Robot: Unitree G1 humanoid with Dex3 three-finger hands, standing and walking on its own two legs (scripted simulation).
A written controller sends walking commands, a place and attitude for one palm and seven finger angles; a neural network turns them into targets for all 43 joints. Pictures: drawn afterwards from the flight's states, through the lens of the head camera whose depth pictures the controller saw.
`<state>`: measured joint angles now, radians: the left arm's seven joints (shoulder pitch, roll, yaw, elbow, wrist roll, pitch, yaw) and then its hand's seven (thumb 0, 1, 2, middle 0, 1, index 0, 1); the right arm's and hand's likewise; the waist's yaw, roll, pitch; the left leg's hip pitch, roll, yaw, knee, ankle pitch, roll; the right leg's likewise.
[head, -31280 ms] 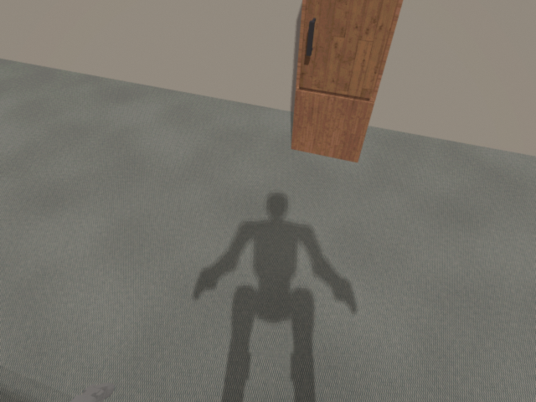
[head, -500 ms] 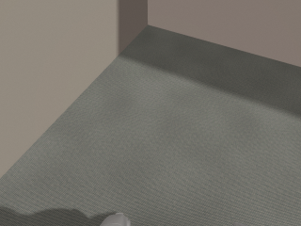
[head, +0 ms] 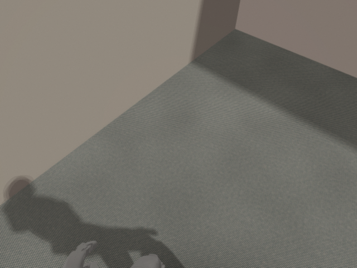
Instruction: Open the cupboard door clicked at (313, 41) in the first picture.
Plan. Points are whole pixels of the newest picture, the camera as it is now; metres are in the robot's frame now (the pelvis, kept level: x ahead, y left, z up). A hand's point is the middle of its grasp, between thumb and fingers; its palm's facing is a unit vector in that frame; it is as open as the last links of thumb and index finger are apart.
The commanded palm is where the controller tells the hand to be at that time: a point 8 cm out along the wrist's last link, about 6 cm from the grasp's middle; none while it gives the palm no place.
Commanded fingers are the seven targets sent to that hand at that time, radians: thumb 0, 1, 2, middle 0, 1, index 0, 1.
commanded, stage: turn to face it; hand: left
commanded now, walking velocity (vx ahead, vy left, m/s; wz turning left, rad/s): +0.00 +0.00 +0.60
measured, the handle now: out of the picture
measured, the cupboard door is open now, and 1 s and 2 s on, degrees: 50 50 50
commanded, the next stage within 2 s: none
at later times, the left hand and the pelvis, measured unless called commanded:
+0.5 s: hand out of the picture +0.01 +0.23 -0.17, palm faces +0.34 -0.90 -0.26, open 7.4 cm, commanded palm none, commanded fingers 0.00 0.90 0.90 -0.20 -0.30 -0.20 -0.30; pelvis +0.01 -0.01 +0.00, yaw +19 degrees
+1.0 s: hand out of the picture +0.00 +0.13 -0.14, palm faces +0.58 -0.78 -0.25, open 7.4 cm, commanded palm none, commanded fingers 0.00 0.90 0.90 -0.20 -0.30 -0.20 -0.30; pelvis +0.05 -0.06 +0.02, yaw +37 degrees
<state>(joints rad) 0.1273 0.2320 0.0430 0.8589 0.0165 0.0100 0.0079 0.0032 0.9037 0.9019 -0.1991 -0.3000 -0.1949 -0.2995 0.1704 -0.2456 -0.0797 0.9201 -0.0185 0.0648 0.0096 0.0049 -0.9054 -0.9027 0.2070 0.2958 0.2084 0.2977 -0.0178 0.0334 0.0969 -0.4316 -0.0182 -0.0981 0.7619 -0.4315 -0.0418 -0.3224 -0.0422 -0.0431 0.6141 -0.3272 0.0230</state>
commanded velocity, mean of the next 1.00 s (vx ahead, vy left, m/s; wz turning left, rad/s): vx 0.00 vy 0.00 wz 0.60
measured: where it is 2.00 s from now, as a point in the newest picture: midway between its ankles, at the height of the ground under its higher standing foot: outside the picture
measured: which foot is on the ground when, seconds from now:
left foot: up 0.00-0.34, down 0.36-0.74, up 0.76-1.00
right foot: down 0.00-0.34, up 0.36-0.72, down 0.74-1.00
